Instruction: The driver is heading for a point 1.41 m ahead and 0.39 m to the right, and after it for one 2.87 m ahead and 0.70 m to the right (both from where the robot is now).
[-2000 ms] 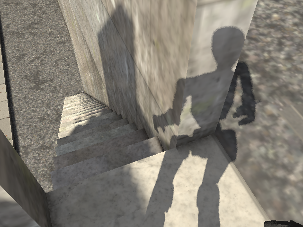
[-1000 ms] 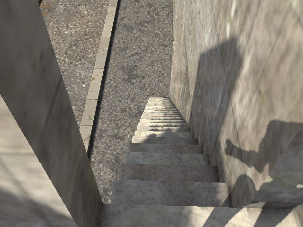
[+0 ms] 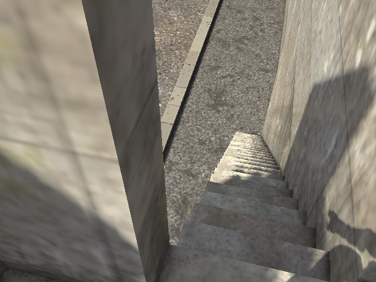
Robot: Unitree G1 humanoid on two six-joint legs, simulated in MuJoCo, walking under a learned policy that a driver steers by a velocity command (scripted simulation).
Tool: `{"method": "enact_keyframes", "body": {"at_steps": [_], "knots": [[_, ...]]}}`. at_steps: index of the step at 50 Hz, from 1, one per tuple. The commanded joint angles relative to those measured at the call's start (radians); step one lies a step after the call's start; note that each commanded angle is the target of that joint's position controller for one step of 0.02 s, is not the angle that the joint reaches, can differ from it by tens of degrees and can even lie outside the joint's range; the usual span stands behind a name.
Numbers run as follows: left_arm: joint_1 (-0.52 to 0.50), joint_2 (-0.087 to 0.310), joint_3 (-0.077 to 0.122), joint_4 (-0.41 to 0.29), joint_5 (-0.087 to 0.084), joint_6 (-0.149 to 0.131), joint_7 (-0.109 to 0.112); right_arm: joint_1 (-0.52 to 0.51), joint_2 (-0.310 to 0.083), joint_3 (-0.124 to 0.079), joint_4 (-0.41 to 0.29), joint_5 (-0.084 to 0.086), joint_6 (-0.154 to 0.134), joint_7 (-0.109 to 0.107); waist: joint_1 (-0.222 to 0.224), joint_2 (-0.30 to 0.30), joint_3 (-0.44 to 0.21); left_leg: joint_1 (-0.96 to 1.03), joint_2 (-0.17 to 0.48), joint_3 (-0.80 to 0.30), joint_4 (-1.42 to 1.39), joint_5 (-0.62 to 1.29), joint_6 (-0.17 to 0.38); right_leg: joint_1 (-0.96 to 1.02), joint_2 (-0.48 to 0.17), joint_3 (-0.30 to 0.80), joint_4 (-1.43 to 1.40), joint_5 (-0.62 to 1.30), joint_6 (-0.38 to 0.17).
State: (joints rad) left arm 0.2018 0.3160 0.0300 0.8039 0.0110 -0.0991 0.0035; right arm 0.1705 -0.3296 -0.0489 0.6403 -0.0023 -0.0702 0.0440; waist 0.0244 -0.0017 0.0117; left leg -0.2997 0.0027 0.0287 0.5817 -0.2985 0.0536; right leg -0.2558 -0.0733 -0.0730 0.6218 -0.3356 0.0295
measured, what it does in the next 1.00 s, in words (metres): walks ahead, turning right: left foot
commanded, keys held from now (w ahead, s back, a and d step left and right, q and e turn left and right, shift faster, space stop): e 0.56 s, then w+e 0.10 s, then w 0.34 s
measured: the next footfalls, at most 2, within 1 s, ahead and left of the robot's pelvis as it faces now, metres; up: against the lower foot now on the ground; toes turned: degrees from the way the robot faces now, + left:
left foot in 0.78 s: +0.10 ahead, +0.03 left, +0.00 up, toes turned -26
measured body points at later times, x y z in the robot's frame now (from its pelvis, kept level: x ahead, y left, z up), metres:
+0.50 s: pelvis -0.02 -0.08 +0.02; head +0.00 -0.11 +0.47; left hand +0.21 +0.14 -0.06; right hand +0.00 -0.40 -0.10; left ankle +0.01 +0.08 -0.67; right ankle -0.03 -0.15 -0.73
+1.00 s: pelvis +0.09 -0.07 +0.01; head +0.11 -0.09 +0.46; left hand +0.35 +0.05 -0.08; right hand +0.04 -0.31 -0.12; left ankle +0.06 +0.04 -0.73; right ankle +0.10 -0.22 -0.67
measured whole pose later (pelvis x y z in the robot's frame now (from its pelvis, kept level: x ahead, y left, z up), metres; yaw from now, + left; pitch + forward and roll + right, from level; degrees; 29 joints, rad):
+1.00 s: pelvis +0.09 -0.07 +0.01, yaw -28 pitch +3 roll +1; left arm 0.18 0.22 0.02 0.70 0.04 -0.13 -0.04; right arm 0.33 -0.19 0.02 0.79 0.01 -0.10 0.01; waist -0.05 -0.01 -0.03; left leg -0.09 -0.06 0.06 0.33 -0.29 0.06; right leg -0.65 -0.06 0.00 0.95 -0.34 0.04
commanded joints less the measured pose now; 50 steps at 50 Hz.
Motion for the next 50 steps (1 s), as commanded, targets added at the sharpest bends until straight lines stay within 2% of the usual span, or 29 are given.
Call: {"method": "enact_keyframes", "body": {"at_steps": [1, 2, 4, 6, 8, 9, 10, 11, 12, 13, 14, 15, 18, 21, 23, 28, 31, 36, 38, 39, 40, 41, 42, 43, 45, 46, 47, 48, 50], "knots": [[0.009, 0.087, 0.018, -0.083, 0.021, -0.015, 0.013, 0.099, -0.215, -0.088, -0.034, -0.020, -0.011, -0.059, -0.054, 0.147, -0.047, 0.149, 0.391, -0.357, -0.263, 0.412, 0.331, -0.139, -0.002, 0.024, 0.200, -0.164, -0.015], [0.017, 0.094, 0.021, -0.086, 0.035, -0.014, 0.013, 0.100, -0.213, -0.095, -0.028, -0.032, -0.019, -0.078, -0.061, 0.160, -0.037, 0.126, 0.403, -0.331, -0.305, 0.378, 0.316, -0.138, -0.011, 0.044, 0.284, -0.267, -0.015], [0.050, 0.090, 0.022, -0.071, 0.041, -0.009, 0.006, 0.008, -0.178, -0.088, -0.037, -0.036, -0.037, -0.100, -0.011, 0.113, 0.000, 0.068, 0.344, -0.226, -0.337, 0.218, 0.213, -0.080, -0.026, 0.045, 0.196, -0.141, -0.013], [0.053, 0.066, 0.026, -0.064, 0.018, 0.000, -0.031, -0.090, -0.199, -0.085, -0.046, -0.033, -0.031, -0.102, 0.011, 0.095, 0.000, 0.063, 0.281, -0.142, -0.300, 0.163, 0.154, -0.003, 0.045, -0.021, -0.031, 0.129, -0.024], [0.072, 0.111, 0.053, -0.060, -0.004, -0.006, -0.060, -0.099, -0.186, -0.074, -0.030, -0.055, -0.011, -0.084, 0.022, 0.124, -0.042, 0.034, 0.250, -0.083, -0.218, 0.072, 0.094, 0.129, 0.098, -0.015, -0.175, 0.243, -0.086], [0.090, 0.145, 0.070, -0.068, 0.007, -0.014, -0.055, -0.016, -0.121, -0.060, -0.004, -0.067, 0.000, -0.080, 0.002, 0.006, -0.062, -0.014, 0.190, 0.002, -0.076, -0.072, 0.024, 0.214, 0.046, 0.062, -0.249, 0.406, -0.161], [0.150, 0.309, 0.109, -0.105, 0.014, -0.033, -0.026, 0.041, -0.038, -0.033, -0.069, -0.078, -0.003, -0.079, -0.025, -0.219, -0.142, -0.166, 0.014, 0.097, 0.253, -0.337, -0.111, 0.340, -0.284, 0.509, -0.324, 0.893, -0.430], [0.167, 0.305, 0.109, -0.104, 0.057, -0.055, -0.030, 0.001, -0.041, -0.022, -0.069, -0.056, -0.007, -0.075, 0.019, -0.116, -0.049, -0.317, -0.011, -0.073, 0.294, -0.363, -0.122, 0.302, -0.334, 0.587, -0.374, 0.727, -0.474], [0.118, 0.252, 0.107, -0.098, 0.055, -0.062, -0.031, -0.042, -0.101, -0.038, -0.053, -0.032, 0.006, -0.083, 0.023, -0.117, -0.011, -0.340, 0.025, -0.110, 0.358, -0.282, -0.118, 0.248, -0.258, 0.495, -0.395, 0.495, -0.393], [0.029, 0.186, 0.094, -0.117, 0.036, -0.056, -0.033, -0.008, -0.169, -0.061, -0.019, -0.036, 0.013, -0.099, -0.015, -0.129, -0.031, -0.325, 0.032, -0.105, 0.442, -0.210, -0.122, 0.220, -0.204, 0.436, -0.391, 0.385, -0.334], [-0.025, 0.134, 0.074, -0.139, 0.017, -0.045, -0.028, 0.013, -0.179, -0.068, -0.007, -0.058, 0.019, -0.099, -0.046, -0.126, -0.052, -0.297, 0.035, -0.120, 0.466, -0.163, -0.124, 0.167, -0.181, 0.402, -0.393, 0.384, -0.309], [-0.044, 0.129, 0.070, -0.151, 0.016, -0.033, -0.027, 0.042, -0.153, -0.057, 0.004, -0.073, 0.024, -0.096, -0.074, -0.115, -0.041, -0.239, 0.042, -0.117, 0.468, -0.125, -0.126, 0.091, -0.168, 0.385, -0.400, 0.404, -0.297], [-0.021, 0.154, 0.081, -0.186, 0.030, -0.014, -0.027, 0.094, -0.104, -0.038, 0.028, -0.053, 0.038, -0.088, -0.072, -0.103, -0.072, -0.197, 0.020, -0.079, 0.421, -0.038, -0.162, 0.087, -0.137, 0.358, -0.388, 0.407, -0.316], [0.016, 0.146, 0.086, -0.210, 0.033, -0.028, -0.039, 0.087, -0.090, -0.018, 0.063, -0.050, 0.051, -0.085, -0.031, -0.108, -0.047, -0.192, 0.018, -0.060, 0.298, -0.033, -0.182, 0.100, -0.127, 0.404, -0.396, 0.300, -0.333], [0.044, 0.133, 0.088, -0.223, 0.017, -0.031, -0.044, 0.048, -0.089, -0.011, 0.061, -0.046, 0.051, -0.086, -0.001, -0.115, -0.067, -0.251, 0.019, -0.074, 0.265, -0.063, -0.182, 0.177, -0.147, 0.470, -0.364, 0.276, -0.342], [0.060, 0.122, 0.085, -0.245, 0.015, -0.024, -0.042, 0.026, -0.085, 0.007, 0.076, -0.044, 0.024, -0.087, 0.021, -0.106, -0.094, -0.278, 0.021, -0.077, 0.208, -0.122, -0.167, 0.226, -0.134, 0.556, -0.309, 0.340, -0.349], [0.077, 0.096, 0.075, -0.241, 0.018, -0.008, -0.041, 0.022, -0.060, 0.026, 0.084, -0.061, 0.001, -0.076, 0.042, -0.103, -0.062, -0.238, 0.015, -0.059, 0.150, -0.157, -0.140, 0.153, -0.096, 0.611, -0.360, -0.094, -0.323], [0.034, 0.098, 0.063, -0.235, -0.001, 0.013, -0.044, 0.019, -0.049, 0.040, 0.082, -0.017, -0.032, -0.044, -0.010, -0.069, -0.016, 0.001, -0.030, 0.004, -0.125, 0.004, -0.085, -0.021, -0.029, 0.595, -0.284, -0.190, -0.293], [0.042, 0.063, 0.045, -0.209, 0.017, 0.013, -0.052, 0.053, -0.049, 0.042, 0.075, -0.022, -0.051, -0.039, -0.045, -0.064, -0.027, 0.191, 0.010, -0.033, -0.112, 0.016, -0.031, -0.177, -0.007, 0.602, -0.211, -0.192, -0.266], [0.047, 0.030, 0.032, -0.200, 0.025, 0.005, -0.047, 0.158, -0.070, 0.036, 0.092, -0.028, -0.068, -0.042, -0.089, -0.006, -0.039, 0.313, 0.100, -0.155, -0.142, -0.036, 0.057, -0.295, 0.030, 0.576, -0.090, -0.215, -0.217], [0.005, -0.058, 0.008, -0.230, 0.036, -0.007, -0.046, 0.267, -0.143, 0.015, 0.112, -0.043, -0.081, -0.048, -0.136, 0.152, -0.025, 0.462, 0.308, -0.512, -0.295, -0.198, 0.267, -0.565, 0.164, 0.411, 0.134, -0.259, -0.104], [-0.030, -0.044, 0.010, -0.229, 0.062, -0.014, -0.038, 0.250, -0.123, 0.021, 0.116, -0.046, -0.076, -0.042, -0.136, 0.102, 0.014, 0.460, 0.431, -0.789, -0.416, -0.339, 0.360, -0.730, 0.169, 0.350, 0.332, -0.233, -0.040], [-0.025, 0.002, 0.019, -0.198, 0.052, -0.015, -0.015, 0.175, -0.065, 0.029, 0.103, -0.035, -0.069, -0.039, -0.105, 0.039, 0.051, 0.447, 0.413, -0.704, -0.429, -0.397, 0.306, -0.799, 0.098, 0.322, 0.443, -0.124, -0.017], [0.004, 0.019, 0.020, -0.169, 0.050, -0.011, 0.006, 0.117, -0.012, 0.041, 0.085, -0.014, -0.068, -0.037, -0.086, 0.076, 0.007, 0.423, 0.352, -0.588, -0.425, -0.364, 0.252, -0.757, 0.073, 0.261, 0.504, -0.069, 0.005], [-0.023, -0.012, 0.012, -0.163, 0.062, -0.008, 0.012, 0.096, 0.062, 0.067, 0.082, -0.016, -0.079, -0.042, -0.074, 0.076, -0.005, 0.348, 0.253, -0.384, -0.433, -0.118, 0.194, -0.673, 0.026, 0.199, 0.558, 0.056, 0.002], [-0.042, -0.029, 0.002, -0.169, 0.054, -0.014, 0.002, 0.093, 0.056, 0.063, 0.077, -0.026, -0.080, -0.041, -0.078, 0.044, -0.006, 0.316, 0.226, -0.309, -0.438, 0.052, 0.189, -0.635, 0.012, 0.173, 0.533, 0.110, 0.008], [-0.090, 0.006, 0.022, -0.197, 0.047, -0.032, -0.038, 0.018, -0.004, 0.032, 0.040, 0.022, -0.049, -0.044, -0.040, 0.067, 0.012, 0.217, 0.147, -0.170, -0.382, 0.289, 0.219, -0.543, 0.032, 0.085, 0.479, -0.016, -0.019], [-0.157, -0.009, 0.015, -0.242, 0.022, -0.060, -0.050, -0.114, -0.082, 0.015, -0.002, 0.052, -0.047, -0.042, 0.019, 0.041, -0.010, 0.100, 0.078, -0.058, -0.303, 0.849, 0.200, -0.395, 0.051, -0.033, 0.363, -0.097, 0.010], [-0.154, -0.022, -0.001, -0.218, -0.003, -0.080, -0.067, 0.042, -0.168, -0.030, 0.047, 0.016, -0.032, -0.040, -0.043, 0.053, -0.066, 0.140, 0.066, -0.018, -0.248, 0.897, 0.162, -0.263, 0.051, -0.067, 0.138, 0.101, 0.026]]}}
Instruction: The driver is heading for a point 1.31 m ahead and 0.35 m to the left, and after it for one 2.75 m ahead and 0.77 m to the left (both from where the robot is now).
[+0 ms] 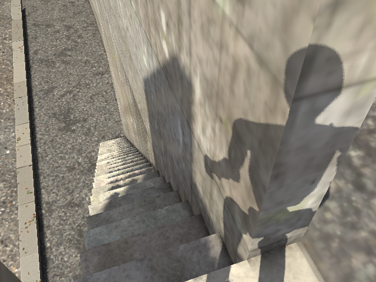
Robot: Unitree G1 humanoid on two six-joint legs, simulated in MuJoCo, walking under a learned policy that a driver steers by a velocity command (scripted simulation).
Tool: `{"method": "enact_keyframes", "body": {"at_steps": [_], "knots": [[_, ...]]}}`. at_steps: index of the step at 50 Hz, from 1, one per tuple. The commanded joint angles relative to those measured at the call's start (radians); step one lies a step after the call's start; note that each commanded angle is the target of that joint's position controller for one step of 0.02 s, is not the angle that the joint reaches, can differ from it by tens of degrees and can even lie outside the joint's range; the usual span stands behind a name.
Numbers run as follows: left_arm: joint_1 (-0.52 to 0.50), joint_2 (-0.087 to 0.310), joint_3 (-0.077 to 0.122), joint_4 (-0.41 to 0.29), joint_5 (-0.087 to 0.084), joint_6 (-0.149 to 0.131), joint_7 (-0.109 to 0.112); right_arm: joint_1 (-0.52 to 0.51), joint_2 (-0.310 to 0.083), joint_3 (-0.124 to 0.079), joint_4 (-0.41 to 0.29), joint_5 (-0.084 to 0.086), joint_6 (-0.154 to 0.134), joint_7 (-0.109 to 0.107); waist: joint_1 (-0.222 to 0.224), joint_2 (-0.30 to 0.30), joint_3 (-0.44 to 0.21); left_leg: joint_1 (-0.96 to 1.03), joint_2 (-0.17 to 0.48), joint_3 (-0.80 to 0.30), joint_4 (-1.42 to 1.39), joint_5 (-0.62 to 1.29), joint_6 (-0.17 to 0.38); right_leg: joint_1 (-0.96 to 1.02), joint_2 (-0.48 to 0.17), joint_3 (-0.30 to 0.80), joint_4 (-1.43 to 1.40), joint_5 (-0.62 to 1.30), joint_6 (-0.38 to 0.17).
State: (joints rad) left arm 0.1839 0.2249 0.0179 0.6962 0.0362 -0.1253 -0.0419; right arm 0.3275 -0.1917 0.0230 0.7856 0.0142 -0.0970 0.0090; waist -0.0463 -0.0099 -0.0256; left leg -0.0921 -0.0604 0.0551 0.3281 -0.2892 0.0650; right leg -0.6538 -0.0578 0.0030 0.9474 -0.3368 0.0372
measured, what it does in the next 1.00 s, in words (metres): steps on the spot: right foot, then left foot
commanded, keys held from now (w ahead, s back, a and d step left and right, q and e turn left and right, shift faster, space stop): w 0.06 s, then no key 0.94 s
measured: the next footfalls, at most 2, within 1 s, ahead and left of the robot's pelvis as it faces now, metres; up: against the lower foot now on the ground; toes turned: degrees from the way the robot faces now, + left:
right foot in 0.10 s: +0.19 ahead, -0.08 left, +0.00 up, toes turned -2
left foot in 0.36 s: +0.05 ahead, +0.17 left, +0.00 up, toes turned +2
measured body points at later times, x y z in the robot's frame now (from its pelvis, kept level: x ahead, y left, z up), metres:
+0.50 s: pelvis +0.05 +0.03 -0.02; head +0.08 +0.03 +0.43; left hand +0.21 +0.27 -0.12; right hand +0.13 -0.21 -0.15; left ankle +0.01 +0.16 -0.74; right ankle +0.14 -0.09 -0.74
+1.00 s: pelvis +0.08 +0.05 -0.02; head +0.10 +0.05 +0.43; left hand +0.24 +0.30 -0.13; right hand +0.20 -0.22 -0.13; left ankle +0.01 +0.16 -0.74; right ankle +0.14 -0.09 -0.74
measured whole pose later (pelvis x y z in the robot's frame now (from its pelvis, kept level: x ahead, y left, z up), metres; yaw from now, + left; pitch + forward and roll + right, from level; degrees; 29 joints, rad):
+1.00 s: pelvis +0.08 +0.05 -0.02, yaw +0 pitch +1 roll +1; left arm 0.12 0.25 0.02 0.83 0.00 -0.08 -0.07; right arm 0.18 -0.30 -0.03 0.86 0.03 -0.08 0.07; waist -0.01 -0.02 0.02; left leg -0.15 -0.02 0.05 0.57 -0.43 0.01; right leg -0.41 -0.08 0.00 0.63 -0.23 0.04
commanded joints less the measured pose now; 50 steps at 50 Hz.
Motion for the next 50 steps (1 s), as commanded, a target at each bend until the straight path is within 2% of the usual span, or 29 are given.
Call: {"method": "enact_keyframes", "body": {"at_steps": [1, 2, 3, 4, 5, 6, 7, 8, 9, 10, 11, 12, 13, 14, 16, 17, 18, 19, 20, 21, 22, 24, 26, 27, 28, 32, 38, 44, 50], "knots": [[-0.104, 0.061, 0.004, -0.086, -0.036, -0.059, -0.020, -0.068, -0.302, -0.111, -0.063, -0.020, 0.008, 0.004, 0.029, 0.069, -0.002, -0.071, 0.146, -0.065, 0.036, 0.839, 0.148, 0.146, 0.042, -0.124, -0.255, 0.285, 0.005], [-0.072, 0.065, 0.005, -0.069, -0.035, -0.059, -0.022, -0.082, -0.295, -0.116, -0.055, -0.036, 0.021, 0.019, 0.060, 0.076, 0.006, -0.105, 0.163, -0.069, 0.062, 0.740, 0.148, 0.207, 0.058, -0.108, -0.318, 0.384, -0.018], [-0.021, 0.090, 0.015, -0.051, -0.041, -0.061, -0.020, -0.130, -0.279, -0.115, -0.062, -0.036, 0.027, 0.036, 0.106, 0.069, -0.005, -0.158, 0.171, -0.078, 0.107, 0.667, 0.136, 0.312, 0.083, -0.100, -0.384, 0.448, -0.050], [0.056, 0.114, 0.019, -0.027, 0.018, -0.037, -0.027, -0.059, -0.198, -0.088, -0.031, -0.080, 0.039, 0.065, 0.101, 0.106, -0.039, -0.261, 0.226, -0.135, 0.082, 0.208, 0.188, 0.440, 0.073, -0.099, -0.237, 0.241, -0.089], [0.014, 0.153, 0.030, -0.043, -0.022, -0.048, -0.019, -0.172, -0.127, -0.073, -0.064, -0.020, 0.014, 0.071, 0.137, -0.016, 0.020, -0.256, 0.162, -0.112, 0.224, 0.553, 0.062, 0.431, -0.005, 0.029, -0.424, 0.729, -0.178], [0.112, 0.265, 0.049, -0.042, -0.035, -0.046, 0.013, -0.098, -0.095, -0.058, -0.089, 0.010, 0.009, 0.073, 0.109, -0.131, -0.254, -0.234, 0.047, -0.024, 0.384, 0.378, -0.052, 0.684, -0.175, 0.189, -0.478, 1.215, -0.335], [0.151, 0.246, 0.038, -0.039, -0.042, -0.026, 0.018, 0.069, -0.038, -0.038, -0.059, -0.021, 0.006, 0.046, 0.074, -0.306, -0.539, -0.343, -0.006, -0.087, 0.634, -0.289, -0.169, 0.979, -0.457, 0.513, -0.432, 1.428, -0.574], [0.252, 0.222, 0.047, 0.000, -0.016, -0.004, 0.023, -0.098, -0.153, -0.076, -0.091, -0.007, 0.021, 0.032, 0.162, -0.189, -0.436, -0.458, -0.004, -0.137, 0.852, -0.517, -0.202, 0.915, -0.419, 0.544, -0.458, 1.295, -0.518], [0.215, 0.252, 0.065, 0.009, -0.013, 0.004, 0.033, -0.137, -0.193, -0.080, -0.097, -0.031, 0.045, 0.022, 0.142, -0.116, -0.332, -0.486, 0.036, -0.175, 0.937, -0.469, -0.192, 0.758, -0.376, 0.469, -0.521, 0.893, -0.415], [0.070, 0.192, 0.048, -0.018, -0.034, 0.010, 0.039, -0.131, -0.208, -0.085, -0.077, -0.060, 0.054, 0.006, 0.081, -0.078, -0.207, -0.488, 0.072, -0.161, 0.945, -0.414, -0.205, 0.571, -0.295, 0.357, -0.562, 0.673, -0.323], [-0.049, 0.132, 0.025, -0.043, -0.046, 0.009, 0.036, -0.071, -0.171, -0.066, -0.047, -0.076, 0.055, -0.003, 0.019, -0.111, -0.153, -0.420, 0.102, -0.164, 0.890, -0.404, -0.205, 0.422, -0.241, 0.272, -0.585, 0.658, -0.294], [-0.135, 0.087, 0.007, -0.068, -0.045, 0.003, 0.026, -0.010, -0.131, -0.049, -0.016, -0.083, 0.052, 0.003, -0.040, -0.082, -0.120, -0.306, 0.134, -0.156, 0.832, -0.376, -0.214, 0.274, -0.198, 0.216, -0.598, 0.623, -0.270], [-0.200, 0.100, 0.007, -0.087, -0.037, -0.001, 0.017, 0.066, -0.106, -0.043, 0.016, -0.067, 0.055, 0.018, -0.092, -0.051, -0.130, -0.154, 0.127, -0.105, 0.772, -0.311, -0.231, 0.146, -0.145, 0.144, -0.605, 0.607, -0.246], [-0.233, 0.130, 0.017, -0.095, -0.032, -0.008, 0.012, 0.106, -0.098, -0.041, 0.041, -0.039, 0.063, 0.041, -0.108, -0.034, -0.126, -0.111, 0.115, -0.049, 0.645, -0.255, -0.256, 0.129, -0.108, 0.090, -0.601, 0.574, -0.226], [-0.212, 0.157, 0.023, -0.075, -0.059, 0.004, -0.010, 0.103, -0.096, -0.038, 0.072, 0.000, 0.071, 0.090, -0.082, -0.005, -0.118, -0.079, 0.096, 0.023, 0.323, -0.069, -0.269, 0.216, -0.076, 0.061, -0.500, 0.434, -0.176], [-0.142, 0.160, 0.023, -0.045, -0.054, 0.022, -0.034, 0.069, -0.111, -0.041, 0.074, 0.013, 0.063, 0.104, -0.049, -0.006, -0.090, -0.078, 0.083, 0.028, 0.212, 0.071, -0.242, 0.230, -0.066, 0.090, -0.466, 0.276, -0.148], [-0.069, 0.162, 0.028, -0.017, -0.041, 0.038, -0.056, 0.051, -0.145, -0.045, 0.059, 0.008, 0.050, 0.102, -0.016, -0.043, -0.069, -0.082, 0.090, 0.006, 0.221, 0.136, -0.195, 0.219, -0.088, 0.139, -0.461, 0.141, -0.122], [-0.014, 0.115, 0.013, 0.004, -0.055, 0.048, -0.063, -0.008, -0.174, -0.048, 0.015, 0.003, 0.031, 0.094, 0.020, -0.026, -0.043, -0.138, 0.129, -0.034, 0.186, 0.120, -0.125, 0.221, -0.093, 0.165, -0.478, -0.064, -0.084], [0.052, 0.123, 0.022, -0.006, -0.054, 0.043, -0.051, -0.140, -0.215, -0.038, -0.045, 0.004, 0.009, 0.089, 0.116, 0.050, -0.012, -0.292, 0.185, -0.110, 0.122, -0.017, -0.015, 0.284, -0.053, 0.109, -0.466, -0.148, -0.051], [0.007, 0.165, 0.034, -0.018, -0.052, 0.030, -0.027, -0.201, -0.202, -0.034, -0.038, -0.004, 0.003, 0.091, 0.123, 0.035, 0.016, -0.446, 0.188, -0.146, 0.076, -0.308, 0.025, 0.368, -0.009, 0.026, -0.433, -0.066, -0.012], [-0.044, 0.172, 0.039, -0.026, -0.046, 0.019, -0.013, -0.218, -0.191, -0.034, -0.031, 0.003, -0.001, 0.089, 0.110, 0.022, 0.011, -0.501, 0.182, -0.149, 0.046, -0.383, 0.013, 0.434, -0.011, 0.019, -0.431, -0.026, -0.005], [-0.068, 0.141, 0.028, -0.014, -0.047, 0.017, 0.003, -0.279, -0.187, -0.033, -0.054, 0.008, -0.020, 0.092, 0.090, 0.058, 0.008, -0.410, 0.199, -0.181, 0.026, -0.272, -0.010, 0.400, 0.006, 0.007, -0.419, 0.085, -0.006], [-0.065, 0.125, 0.024, -0.014, -0.047, 0.015, 0.005, -0.196, -0.209, -0.041, -0.020, 0.008, -0.023, 0.091, 0.060, 0.044, -0.015, -0.306, 0.197, -0.176, 0.058, -0.102, -0.009, 0.379, 0.012, -0.001, -0.426, 0.194, -0.032], [-0.058, 0.091, 0.017, -0.007, -0.036, 0.017, -0.005, -0.141, -0.226, -0.050, 0.005, 0.015, -0.020, 0.082, 0.048, 0.049, -0.020, -0.263, 0.178, -0.146, 0.078, -0.062, -0.019, 0.383, 0.003, 0.010, -0.435, 0.226, -0.051], [-0.054, 0.086, 0.017, -0.003, -0.033, 0.024, -0.008, -0.125, -0.196, -0.043, 0.014, 0.015, -0.019, 0.077, 0.045, 0.026, -0.022, -0.247, 0.162, -0.132, 0.084, -0.036, -0.030, 0.394, 0.001, 0.017, -0.445, 0.238, -0.058], [-0.037, 0.109, 0.026, 0.022, -0.030, 0.037, -0.012, -0.110, -0.179, -0.047, 0.025, 0.015, -0.008, 0.071, 0.035, 0.042, 0.007, -0.210, 0.147, -0.112, 0.073, -0.033, -0.027, 0.373, 0.000, 0.007, -0.442, 0.224, -0.057], [-0.050, 0.118, 0.024, 0.039, -0.033, 0.032, -0.013, -0.125, -0.206, -0.067, 0.021, 0.017, -0.009, 0.057, 0.025, 0.008, -0.045, -0.144, 0.111, -0.054, 0.145, 0.226, -0.049, 0.398, -0.020, 0.008, -0.393, 0.408, -0.067], [-0.068, 0.136, 0.030, 0.059, -0.035, 0.028, -0.025, -0.121, -0.214, -0.073, 0.031, 0.016, 0.009, 0.057, 0.028, -0.016, -0.059, -0.144, 0.082, -0.028, 0.159, 0.229, -0.073, 0.417, -0.040, 0.023, -0.369, 0.394, -0.052], [-0.092, 0.144, 0.033, 0.083, -0.035, 0.032, -0.021, -0.127, -0.228, -0.076, 0.032, 0.018, 0.006, 0.059, 0.040, -0.022, -0.041, -0.168, 0.075, -0.030, 0.152, 0.226, -0.070, 0.426, -0.039, 0.015, -0.354, 0.363, -0.036]]}}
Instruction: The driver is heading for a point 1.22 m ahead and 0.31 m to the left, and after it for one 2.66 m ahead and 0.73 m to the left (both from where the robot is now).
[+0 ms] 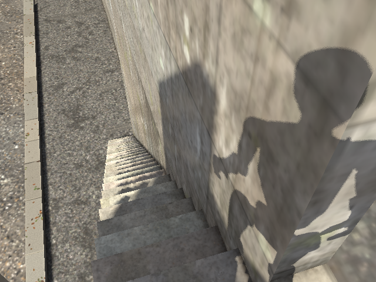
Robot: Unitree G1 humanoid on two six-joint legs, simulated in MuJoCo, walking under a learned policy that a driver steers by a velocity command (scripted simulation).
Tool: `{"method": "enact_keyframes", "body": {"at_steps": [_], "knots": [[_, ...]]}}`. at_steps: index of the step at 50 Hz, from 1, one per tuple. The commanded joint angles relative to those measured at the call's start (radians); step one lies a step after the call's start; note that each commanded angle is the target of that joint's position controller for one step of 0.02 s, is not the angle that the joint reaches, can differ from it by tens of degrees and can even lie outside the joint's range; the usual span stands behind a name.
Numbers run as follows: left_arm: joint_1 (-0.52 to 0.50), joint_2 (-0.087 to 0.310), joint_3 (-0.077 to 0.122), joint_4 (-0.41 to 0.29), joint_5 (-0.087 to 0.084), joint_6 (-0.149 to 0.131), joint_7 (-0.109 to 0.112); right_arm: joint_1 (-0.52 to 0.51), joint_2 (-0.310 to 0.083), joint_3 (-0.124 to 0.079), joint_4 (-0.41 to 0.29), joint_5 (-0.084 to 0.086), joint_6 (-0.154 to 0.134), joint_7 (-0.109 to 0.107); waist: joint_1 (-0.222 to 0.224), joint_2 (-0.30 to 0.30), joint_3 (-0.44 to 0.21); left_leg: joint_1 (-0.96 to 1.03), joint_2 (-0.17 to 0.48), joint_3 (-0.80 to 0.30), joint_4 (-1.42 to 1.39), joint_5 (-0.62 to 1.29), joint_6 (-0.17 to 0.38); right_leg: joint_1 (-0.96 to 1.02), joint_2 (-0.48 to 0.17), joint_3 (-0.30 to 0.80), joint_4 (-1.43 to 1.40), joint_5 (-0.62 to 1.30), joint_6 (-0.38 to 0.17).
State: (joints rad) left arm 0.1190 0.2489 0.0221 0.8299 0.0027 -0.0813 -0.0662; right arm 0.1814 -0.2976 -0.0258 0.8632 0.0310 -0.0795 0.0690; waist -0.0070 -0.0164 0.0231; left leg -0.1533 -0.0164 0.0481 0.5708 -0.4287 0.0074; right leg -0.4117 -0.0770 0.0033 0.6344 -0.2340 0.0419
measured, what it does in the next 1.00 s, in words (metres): steps on the spot: left foot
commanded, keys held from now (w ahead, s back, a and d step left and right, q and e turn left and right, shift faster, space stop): no key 0.10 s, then w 0.90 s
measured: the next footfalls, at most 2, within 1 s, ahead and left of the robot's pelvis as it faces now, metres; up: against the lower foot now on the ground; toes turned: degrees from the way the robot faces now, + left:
left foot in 0.68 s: +0.15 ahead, +0.12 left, +0.00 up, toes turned +1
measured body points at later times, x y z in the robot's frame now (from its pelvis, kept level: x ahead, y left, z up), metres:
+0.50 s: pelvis +0.06 -0.04 +0.02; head +0.07 -0.04 +0.47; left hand +0.19 +0.22 -0.10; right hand +0.13 -0.32 -0.11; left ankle -0.03 +0.09 -0.63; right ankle +0.07 -0.13 -0.72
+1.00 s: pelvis +0.10 -0.02 +0.01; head +0.12 -0.03 +0.46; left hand +0.23 +0.23 -0.11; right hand +0.13 -0.28 -0.13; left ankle +0.11 +0.12 -0.72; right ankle +0.07 -0.13 -0.72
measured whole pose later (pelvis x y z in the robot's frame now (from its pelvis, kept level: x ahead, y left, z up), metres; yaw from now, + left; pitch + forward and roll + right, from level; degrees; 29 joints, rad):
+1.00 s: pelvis +0.10 -0.02 +0.01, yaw -2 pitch -1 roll +1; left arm 0.19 0.27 0.03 0.87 0.00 -0.10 -0.11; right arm 0.26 -0.25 -0.02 0.91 0.03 -0.04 0.04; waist -0.05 0.00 0.08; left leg -0.22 0.04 0.03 0.50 -0.25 -0.03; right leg -0.18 0.00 0.00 0.53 -0.32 -0.01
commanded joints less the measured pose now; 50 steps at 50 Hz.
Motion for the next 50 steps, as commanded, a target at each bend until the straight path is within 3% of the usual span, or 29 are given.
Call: {"method": "enact_keyframes", "body": {"at_steps": [1, 6, 9, 10, 12, 14, 15, 17, 18, 19, 20, 21, 22, 23, 24, 26, 27, 29, 31, 33, 34, 35, 36, 37, 38, 40, 42, 47, 50], "knots": [[-0.031, 0.121, 0.029, -0.046, -0.002, -0.012, 0.004, 0.021, -0.124, -0.028, -0.045, 0.002, -0.012, 0.000, 0.001, -0.017, -0.087, -0.110, 0.030, -0.023, -0.092, 0.362, -0.012, 0.185, -0.019, 0.014, -0.041, 0.255, -0.038], [-0.029, 0.128, 0.029, -0.004, -0.003, -0.002, 0.011, 0.039, -0.128, -0.031, -0.041, -0.003, -0.014, 0.008, -0.001, -0.011, -0.063, -0.114, 0.042, -0.045, -0.128, 0.296, 0.002, 0.178, -0.007, -0.001, -0.048, 0.157, -0.023], [-0.063, 0.143, 0.042, 0.015, 0.024, 0.024, 0.042, 0.090, -0.179, -0.055, -0.030, -0.027, -0.023, 0.004, -0.049, 0.076, 0.051, -0.065, 0.166, -0.203, -0.230, 0.137, 0.123, 0.009, 0.037, -0.035, -0.001, -0.064, -0.014], [-0.098, 0.143, 0.046, 0.006, 0.028, 0.025, 0.057, 0.121, -0.188, -0.063, -0.028, -0.033, -0.026, -0.006, -0.079, 0.098, 0.062, -0.009, 0.224, -0.264, -0.260, 0.132, 0.176, -0.059, 0.051, -0.047, 0.035, -0.108, -0.019], [-0.160, 0.101, 0.035, -0.017, 0.041, 0.021, 0.077, 0.145, -0.155, -0.057, -0.037, -0.040, -0.035, -0.036, -0.110, 0.129, 0.083, 0.085, 0.329, -0.340, -0.279, 0.223, 0.247, -0.163, 0.045, -0.027, 0.092, -0.167, -0.040], [-0.169, 0.076, 0.030, -0.022, 0.050, 0.018, 0.080, 0.138, -0.125, -0.046, -0.047, -0.047, -0.038, -0.060, -0.111, 0.132, 0.075, 0.150, 0.373, -0.350, -0.281, 0.355, 0.264, -0.182, 0.035, 0.005, 0.129, -0.218, -0.059], [-0.161, 0.068, 0.028, -0.024, 0.053, 0.017, 0.078, 0.105, -0.127, -0.046, -0.055, -0.047, -0.039, -0.067, -0.093, 0.120, 0.075, 0.148, 0.359, -0.315, -0.268, 0.415, 0.240, -0.146, 0.033, 0.011, 0.088, -0.221, -0.063], [-0.073, 0.088, 0.030, 0.006, 0.031, 0.003, 0.063, 0.000, -0.189, -0.064, -0.074, -0.037, -0.020, -0.061, -0.027, 0.081, 0.046, 0.033, 0.293, -0.202, -0.208, 0.513, 0.186, 0.108, 0.077, -0.043, -0.103, -0.061, -0.081], [-0.028, 0.116, 0.037, 0.021, 0.013, -0.006, 0.057, 0.006, -0.205, -0.071, -0.068, -0.052, -0.009, -0.047, -0.010, 0.081, -0.004, -0.046, 0.224, -0.151, -0.106, 0.589, 0.165, 0.282, 0.124, -0.070, -0.141, 0.090, -0.104], [0.026, 0.172, 0.052, 0.021, 0.006, -0.013, 0.058, 0.053, -0.180, -0.068, -0.066, -0.069, -0.012, -0.031, 0.000, 0.034, -0.099, -0.118, 0.131, -0.063, 0.041, 0.607, 0.122, 0.422, 0.093, -0.026, -0.106, 0.261, -0.172], [0.168, 0.235, 0.061, 0.041, 0.020, -0.009, 0.055, 0.096, -0.124, -0.061, -0.083, -0.088, -0.030, -0.019, 0.041, -0.118, -0.236, -0.314, 0.006, 0.009, 0.259, 0.334, 0.043, 0.674, -0.067, 0.235, -0.136, 0.374, -0.354], [0.408, 0.252, 0.064, 0.106, 0.056, -0.011, 0.043, 0.074, -0.058, -0.049, -0.081, -0.098, -0.038, -0.005, 0.142, -0.232, -0.268, -0.440, -0.060, -0.033, 0.596, -0.314, 0.006, 0.769, -0.272, 0.516, -0.309, 0.511, -0.505], [0.419, 0.257, 0.067, 0.124, 0.064, -0.041, 0.045, 0.011, -0.035, -0.050, -0.096, -0.083, -0.047, -0.009, 0.128, -0.126, -0.087, -0.534, 0.001, -0.129, 0.726, -0.306, 0.017, 0.613, -0.307, 0.507, -0.354, 0.446, -0.471], [0.282, 0.223, 0.061, 0.102, 0.030, -0.043, 0.058, -0.027, -0.036, -0.051, -0.107, -0.080, -0.044, -0.037, 0.065, -0.071, 0.012, -0.529, 0.067, -0.117, 0.729, -0.242, 0.026, 0.460, -0.275, 0.393, -0.383, 0.266, -0.421], [0.149, 0.150, 0.034, 0.064, 0.013, -0.034, 0.065, -0.038, -0.031, -0.046, -0.105, -0.089, -0.034, -0.062, 0.013, -0.043, 0.028, -0.476, 0.075, -0.093, 0.682, -0.224, 0.035, 0.372, -0.225, 0.352, -0.433, 0.205, -0.388], [0.001, 0.102, 0.009, 0.002, 0.032, -0.030, 0.066, 0.074, 0.013, -0.037, -0.064, -0.108, -0.004, -0.074, -0.088, -0.004, 0.029, -0.312, 0.104, -0.116, 0.591, -0.088, 0.006, 0.228, -0.192, 0.279, -0.494, 0.250, -0.339], [-0.140, 0.068, -0.005, -0.069, 0.025, -0.054, 0.049, 0.143, 0.010, -0.032, -0.011, -0.060, 0.020, -0.070, -0.127, 0.045, -0.008, -0.227, 0.130, -0.189, 0.523, 0.033, -0.054, 0.198, -0.175, 0.202, -0.383, 0.630, -0.269], [-0.148, 0.162, 0.019, -0.074, 0.000, -0.088, 0.033, 0.188, -0.008, -0.031, 0.004, -0.035, 0.051, -0.025, -0.159, -0.029, -0.074, -0.127, 0.099, -0.106, 0.398, 0.091, -0.155, 0.173, -0.090, 0.063, -0.280, 0.941, -0.207], [-0.055, 0.202, 0.036, -0.052, 0.004, -0.084, 0.000, 0.240, -0.031, -0.035, 0.031, -0.038, 0.066, 0.002, -0.148, -0.054, -0.039, -0.053, 0.088, -0.048, 0.259, 0.198, -0.197, 0.107, -0.057, 0.030, -0.242, 0.817, -0.185], [0.038, 0.163, 0.028, -0.008, -0.005, -0.062, -0.060, 0.287, -0.016, -0.019, 0.052, -0.012, 0.038, -0.001, -0.143, -0.012, 0.010, 0.006, 0.107, -0.044, 0.048, 0.474, -0.184, 0.081, -0.093, 0.103, -0.192, 0.685, -0.142], [0.071, 0.124, 0.014, 0.013, -0.010, -0.045, -0.089, 0.281, -0.013, -0.013, 0.055, -0.013, 0.032, -0.005, -0.138, -0.020, -0.004, 0.010, 0.114, -0.053, 0.002, 0.526, -0.160, 0.111, -0.102, 0.140, -0.166, 0.641, -0.122], [0.102, 0.106, 0.014, 0.029, -0.016, -0.030, -0.105, 0.244, -0.044, -0.015, 0.035, -0.011, 0.032, -0.012, -0.104, -0.032, -0.022, -0.034, 0.125, -0.072, -0.055, 0.509, -0.128, 0.191, -0.098, 0.163, -0.169, 0.510, -0.105], [0.171, 0.112, 0.027, 0.026, -0.020, -0.019, -0.103, 0.121, -0.108, -0.019, 0.002, -0.019, 0.035, -0.016, -0.001, 0.010, -0.018, -0.129, 0.133, -0.075, -0.104, 0.407, -0.073, 0.287, -0.038, 0.121, -0.171, 0.253, -0.103], [0.199, 0.163, 0.041, 0.032, -0.011, -0.011, -0.088, 0.037, -0.118, -0.020, -0.022, -0.033, 0.039, -0.022, 0.036, -0.006, -0.012, -0.161, 0.122, -0.050, -0.117, 0.288, -0.049, 0.308, -0.008, 0.122, -0.192, 0.089, -0.128], [0.151, 0.164, 0.043, 0.011, 0.006, -0.011, -0.073, 0.011, -0.113, -0.020, -0.026, -0.031, 0.039, -0.032, 0.043, 0.006, -0.017, -0.169, 0.113, -0.056, -0.126, 0.198, -0.038, 0.297, -0.009, 0.124, -0.201, -0.028, -0.137], [0.029, 0.138, 0.032, -0.027, 0.009, -0.022, -0.061, 0.002, -0.050, -0.007, -0.017, -0.010, 0.037, -0.040, 0.002, 0.019, 0.025, -0.164, 0.105, -0.075, -0.171, 0.162, -0.045, 0.228, -0.002, 0.096, -0.226, -0.156, -0.121], [0.042, 0.134, 0.032, -0.019, -0.005, -0.029, -0.058, 0.047, -0.060, -0.008, -0.005, -0.003, 0.034, -0.036, -0.013, 0.014, 0.013, -0.093, 0.100, -0.072, -0.155, 0.249, -0.038, 0.203, 0.009, 0.090, -0.236, -0.079, -0.117], [0.073, 0.144, 0.036, -0.010, -0.005, -0.028, -0.044, 0.088, -0.080, -0.014, 0.000, -0.005, 0.027, -0.032, -0.029, 0.028, -0.035, -0.052, 0.090, -0.041, -0.128, 0.410, -0.022, 0.275, 0.025, 0.050, -0.169, 0.225, -0.109], [0.098, 0.150, 0.035, -0.006, -0.004, -0.026, -0.039, 0.087, -0.088, -0.021, -0.008, -0.004, 0.024, -0.031, -0.036, 0.031, -0.029, -0.041, 0.092, -0.039, -0.117, 0.421, -0.019, 0.255, 0.022, 0.046, -0.159, 0.242, -0.105]]}}
Velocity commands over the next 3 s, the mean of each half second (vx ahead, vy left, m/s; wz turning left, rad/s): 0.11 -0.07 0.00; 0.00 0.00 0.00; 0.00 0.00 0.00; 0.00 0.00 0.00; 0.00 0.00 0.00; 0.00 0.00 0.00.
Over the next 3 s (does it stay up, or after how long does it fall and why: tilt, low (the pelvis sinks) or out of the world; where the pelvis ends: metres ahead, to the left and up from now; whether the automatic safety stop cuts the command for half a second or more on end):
stays up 0.09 -0.03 0.01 its command is cut before an obstacle after 0.1 s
